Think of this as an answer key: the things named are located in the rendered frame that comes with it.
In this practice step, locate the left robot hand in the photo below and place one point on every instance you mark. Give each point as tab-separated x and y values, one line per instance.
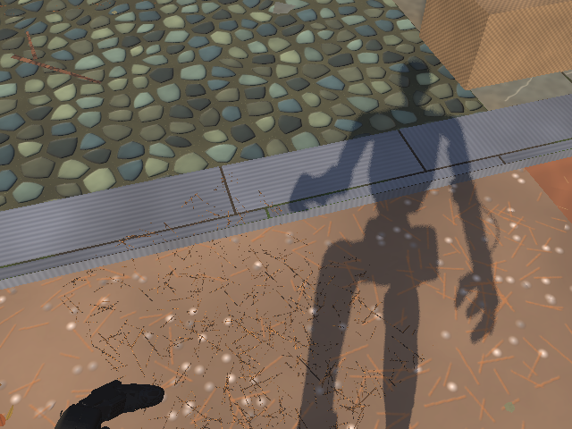
108	402

